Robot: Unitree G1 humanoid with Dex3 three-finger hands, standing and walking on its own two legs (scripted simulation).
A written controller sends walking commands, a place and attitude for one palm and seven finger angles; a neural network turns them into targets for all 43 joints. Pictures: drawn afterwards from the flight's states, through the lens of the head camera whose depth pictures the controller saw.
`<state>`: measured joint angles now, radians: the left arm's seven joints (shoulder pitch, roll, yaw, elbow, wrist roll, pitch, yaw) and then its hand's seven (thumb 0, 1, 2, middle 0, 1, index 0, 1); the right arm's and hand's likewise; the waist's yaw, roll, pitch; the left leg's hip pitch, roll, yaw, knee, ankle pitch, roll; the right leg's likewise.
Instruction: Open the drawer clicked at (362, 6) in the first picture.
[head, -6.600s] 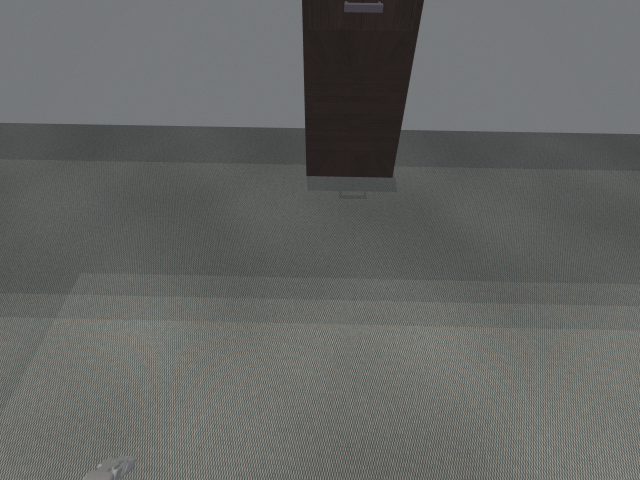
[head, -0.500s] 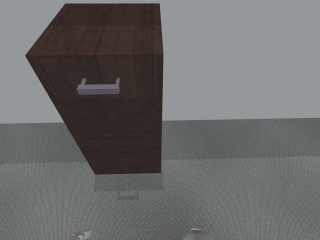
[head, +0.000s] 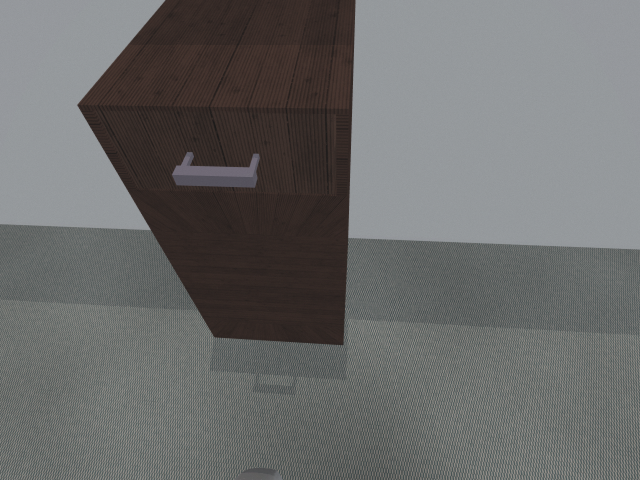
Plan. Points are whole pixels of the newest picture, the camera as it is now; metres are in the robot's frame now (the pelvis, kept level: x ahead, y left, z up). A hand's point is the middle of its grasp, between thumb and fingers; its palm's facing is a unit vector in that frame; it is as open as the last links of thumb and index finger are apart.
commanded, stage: come to a stop and stand still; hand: left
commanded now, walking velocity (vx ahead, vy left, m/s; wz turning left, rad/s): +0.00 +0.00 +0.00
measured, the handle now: (218, 167) +0.58 +0.23 +0.03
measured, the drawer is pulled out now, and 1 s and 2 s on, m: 0.00 0.00 0.00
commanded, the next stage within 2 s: look again from close up in 1.00 s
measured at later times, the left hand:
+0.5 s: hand out of the picture -0.03 +0.22 -0.17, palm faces +0.02 -0.97 -0.23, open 7.4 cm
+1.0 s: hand out of the picture -0.07 +0.18 -0.17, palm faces +0.03 -0.98 -0.18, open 7.3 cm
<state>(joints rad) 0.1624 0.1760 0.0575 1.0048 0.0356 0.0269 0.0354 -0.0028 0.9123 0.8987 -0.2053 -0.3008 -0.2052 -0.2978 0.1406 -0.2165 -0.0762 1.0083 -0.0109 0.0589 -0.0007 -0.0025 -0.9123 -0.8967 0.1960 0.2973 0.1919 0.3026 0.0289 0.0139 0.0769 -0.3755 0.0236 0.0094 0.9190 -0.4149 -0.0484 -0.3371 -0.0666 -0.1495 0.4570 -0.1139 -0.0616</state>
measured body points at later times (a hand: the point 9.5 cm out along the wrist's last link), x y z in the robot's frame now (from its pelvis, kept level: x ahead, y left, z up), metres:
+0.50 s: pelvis -0.03 +0.04 +0.00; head -0.01 +0.02 +0.45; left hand -0.03 +0.27 -0.15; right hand -0.03 -0.18 -0.17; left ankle -0.05 +0.15 -0.74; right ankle -0.07 -0.06 -0.74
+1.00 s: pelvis -0.06 +0.02 +0.01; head -0.05 +0.02 +0.45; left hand -0.07 +0.23 -0.16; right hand -0.09 -0.19 -0.16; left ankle -0.05 +0.15 -0.74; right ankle -0.07 -0.06 -0.74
